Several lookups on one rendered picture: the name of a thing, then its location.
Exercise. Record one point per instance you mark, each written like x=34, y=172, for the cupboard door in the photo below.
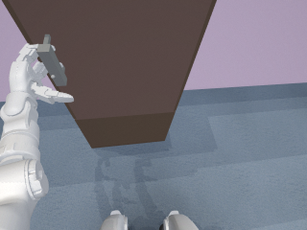
x=121, y=57

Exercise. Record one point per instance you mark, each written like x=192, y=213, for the robot left forearm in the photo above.
x=20, y=136

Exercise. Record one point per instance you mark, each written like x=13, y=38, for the right robot thigh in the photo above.
x=178, y=222

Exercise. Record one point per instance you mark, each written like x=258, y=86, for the right robot shin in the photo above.
x=174, y=213

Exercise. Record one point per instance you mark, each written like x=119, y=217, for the robot left upper arm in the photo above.
x=22, y=184

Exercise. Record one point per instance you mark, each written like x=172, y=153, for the left robot hand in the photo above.
x=22, y=77

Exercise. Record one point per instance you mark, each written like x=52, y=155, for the handle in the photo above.
x=51, y=62

